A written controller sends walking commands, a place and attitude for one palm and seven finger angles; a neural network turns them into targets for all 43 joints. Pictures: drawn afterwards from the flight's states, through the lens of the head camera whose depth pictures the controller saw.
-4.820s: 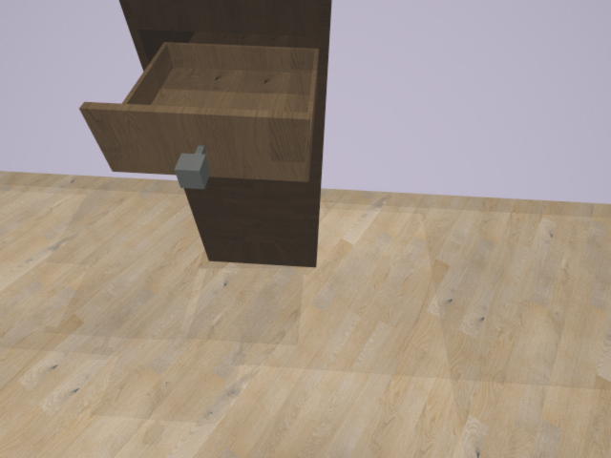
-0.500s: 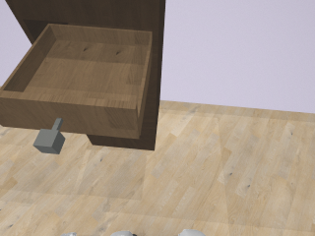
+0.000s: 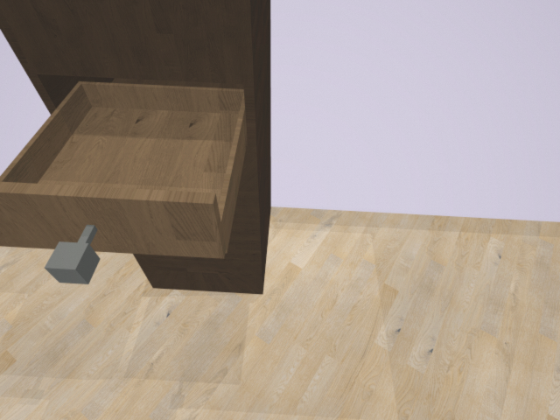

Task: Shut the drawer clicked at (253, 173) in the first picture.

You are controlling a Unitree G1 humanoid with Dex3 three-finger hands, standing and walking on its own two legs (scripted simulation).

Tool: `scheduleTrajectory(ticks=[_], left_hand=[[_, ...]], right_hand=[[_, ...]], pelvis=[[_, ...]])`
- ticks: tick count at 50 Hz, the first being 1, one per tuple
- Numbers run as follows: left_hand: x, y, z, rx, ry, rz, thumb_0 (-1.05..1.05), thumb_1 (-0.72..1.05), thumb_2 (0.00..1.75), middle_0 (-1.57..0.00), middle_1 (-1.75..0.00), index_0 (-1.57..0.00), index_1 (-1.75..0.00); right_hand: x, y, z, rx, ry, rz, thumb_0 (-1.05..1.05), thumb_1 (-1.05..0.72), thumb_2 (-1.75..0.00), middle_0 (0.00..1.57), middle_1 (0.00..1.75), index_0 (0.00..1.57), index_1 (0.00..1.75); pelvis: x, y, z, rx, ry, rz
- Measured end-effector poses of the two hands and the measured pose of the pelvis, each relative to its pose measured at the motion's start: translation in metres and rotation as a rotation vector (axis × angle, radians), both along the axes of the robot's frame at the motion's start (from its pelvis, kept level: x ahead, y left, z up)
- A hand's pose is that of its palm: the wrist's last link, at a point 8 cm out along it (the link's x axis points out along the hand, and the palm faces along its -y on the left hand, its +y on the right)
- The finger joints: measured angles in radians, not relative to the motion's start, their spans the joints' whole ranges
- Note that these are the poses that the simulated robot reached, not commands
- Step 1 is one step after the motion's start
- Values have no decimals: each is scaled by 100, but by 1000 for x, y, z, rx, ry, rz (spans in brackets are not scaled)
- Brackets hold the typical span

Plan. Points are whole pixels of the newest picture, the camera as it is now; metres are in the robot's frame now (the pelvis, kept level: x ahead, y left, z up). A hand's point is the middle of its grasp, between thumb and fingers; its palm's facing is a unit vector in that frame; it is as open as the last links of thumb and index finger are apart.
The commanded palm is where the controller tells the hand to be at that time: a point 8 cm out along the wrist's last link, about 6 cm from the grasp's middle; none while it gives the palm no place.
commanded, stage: look again from close up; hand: left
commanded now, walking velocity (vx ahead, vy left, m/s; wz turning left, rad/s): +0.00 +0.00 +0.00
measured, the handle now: (80, 250) +0.32 +0.31 +0.05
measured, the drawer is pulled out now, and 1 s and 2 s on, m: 0.30 0.30 0.30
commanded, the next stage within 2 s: shuffle to correct the standing spot in 0.42 s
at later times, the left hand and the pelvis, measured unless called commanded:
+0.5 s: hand out of the picture -0.02 +0.22 -0.18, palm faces +0.03 -0.97 -0.23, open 7.4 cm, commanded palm none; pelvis -0.03 +0.03 +0.00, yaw +1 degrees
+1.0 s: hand out of the picture +0.00 +0.24 -0.18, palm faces +0.02 -0.98 -0.19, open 7.4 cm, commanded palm none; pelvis +0.00 +0.06 -0.01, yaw -2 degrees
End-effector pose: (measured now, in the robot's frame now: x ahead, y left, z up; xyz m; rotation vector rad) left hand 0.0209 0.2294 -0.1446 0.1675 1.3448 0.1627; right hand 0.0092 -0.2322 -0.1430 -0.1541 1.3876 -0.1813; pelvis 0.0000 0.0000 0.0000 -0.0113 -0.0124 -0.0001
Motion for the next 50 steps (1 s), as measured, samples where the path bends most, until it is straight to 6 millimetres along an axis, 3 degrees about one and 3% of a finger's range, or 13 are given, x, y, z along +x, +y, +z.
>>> scheduleTrajectory(ticks=[15,25,37,44,50], left_hand=[[-16,31,0,16,-90,-11,0,91,90,-20,-30,-20,-30],[-46,43,-1,15,-29,1,0,91,90,-20,-30,-19,-30],[-72,40,-10,-19,49,38,0,91,90,-20,-30,-20,-30],[-63,53,-18,-40,82,47,0,91,90,-20,-30,-20,-30],[-25,60,-10,-24,37,7,1,91,90,-20,-30,-19,-30]], right_hand=[[-2,28,-2,13,-136,37,1,-92,-90,20,30,20,30],[-18,26,3,-11,-95,49,0,-91,-90,20,30,20,30],[-24,27,2,-27,-38,52,0,-91,-90,20,30,20,30],[-22,53,0,-20,-21,38,0,-91,-90,20,30,20,30],[-25,76,-6,33,0,1,0,-91,-90,20,30,20,30]], pelvis=[[-21,24,-6,9,-27,12],[-30,30,-4,10,-17,14],[-24,39,-7,3,-17,14],[-8,58,-11,11,-10,0],[5,63,-9,17,-4,-28]])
